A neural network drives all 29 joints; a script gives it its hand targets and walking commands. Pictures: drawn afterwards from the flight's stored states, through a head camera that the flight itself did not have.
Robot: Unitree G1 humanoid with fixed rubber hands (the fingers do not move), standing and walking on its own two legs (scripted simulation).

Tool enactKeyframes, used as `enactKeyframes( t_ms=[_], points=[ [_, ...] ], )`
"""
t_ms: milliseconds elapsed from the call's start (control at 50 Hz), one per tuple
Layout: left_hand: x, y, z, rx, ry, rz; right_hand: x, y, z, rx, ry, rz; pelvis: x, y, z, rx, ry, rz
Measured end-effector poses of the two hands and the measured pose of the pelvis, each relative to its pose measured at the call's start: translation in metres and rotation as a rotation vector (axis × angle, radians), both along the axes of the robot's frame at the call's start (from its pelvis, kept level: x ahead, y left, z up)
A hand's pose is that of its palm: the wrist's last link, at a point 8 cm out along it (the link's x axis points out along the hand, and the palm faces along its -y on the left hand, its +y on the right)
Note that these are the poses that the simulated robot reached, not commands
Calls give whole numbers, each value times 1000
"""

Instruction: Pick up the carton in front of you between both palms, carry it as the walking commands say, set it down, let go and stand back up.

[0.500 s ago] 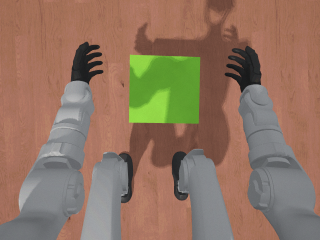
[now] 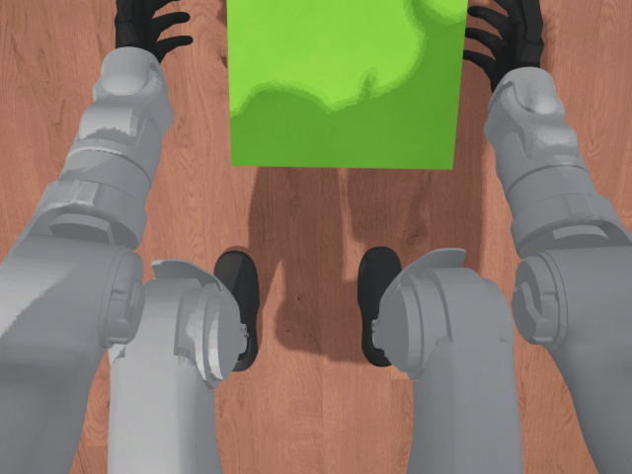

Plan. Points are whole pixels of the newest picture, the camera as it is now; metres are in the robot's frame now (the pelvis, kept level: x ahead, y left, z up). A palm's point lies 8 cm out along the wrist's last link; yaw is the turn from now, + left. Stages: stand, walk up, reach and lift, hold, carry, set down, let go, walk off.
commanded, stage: reach and lift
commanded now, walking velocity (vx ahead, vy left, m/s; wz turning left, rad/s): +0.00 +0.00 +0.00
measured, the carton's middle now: (335, 82) +0.50 -0.05 -0.25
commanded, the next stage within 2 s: none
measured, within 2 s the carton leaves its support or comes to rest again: leaves its support in 0.88 s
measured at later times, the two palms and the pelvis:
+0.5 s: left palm (165, 49) +0.53 +0.13 -0.18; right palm (492, 65) +0.50 -0.20 -0.18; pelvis +0.01 +0.00 +0.00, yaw +0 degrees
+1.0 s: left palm (160, 32) +0.53 +0.11 -0.13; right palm (500, 54) +0.50 -0.19 -0.13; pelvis +0.00 +0.01 -0.01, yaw -2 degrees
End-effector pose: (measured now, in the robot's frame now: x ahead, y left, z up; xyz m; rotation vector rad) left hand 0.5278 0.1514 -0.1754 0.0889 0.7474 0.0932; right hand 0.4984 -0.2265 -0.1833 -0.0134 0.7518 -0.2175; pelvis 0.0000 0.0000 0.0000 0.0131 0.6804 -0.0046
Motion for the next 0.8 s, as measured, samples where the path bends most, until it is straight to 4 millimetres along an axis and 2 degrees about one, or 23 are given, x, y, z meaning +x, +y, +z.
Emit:
enactKeyframes(
  t_ms=[60, 120, 200, 440, 580, 800],
  points=[
    [5, 1, -10, 0, -3, 0, 2, 0, -12, -9, -1, 11, 1, -1, -8, 2, -12, 1],
    [8, -1, -15, -1, -6, -9, 4, -4, -13, -14, -19, 8, 3, -1, -12, 1, -15, -3],
    [11, -5, -10, -9, -18, -18, 1, -1, -9, -7, -27, 18, 7, -1, -12, 0, -11, -8],
    [-1, -14, -3, -19, 0, -29, -1, 16, 3, 4, -14, 34, 8, 0, -2, -1, 10, -4],
    [3, -43, -3, -47, -8, -60, 6, 31, 5, 8, -18, 43, 5, 2, 1, -9, 13, -3],
    [4, -45, -2, -29, -3, -14, 9, 32, 7, 15, -6, 31, -1, 2, -7, -7, -9, -12]
  ],
)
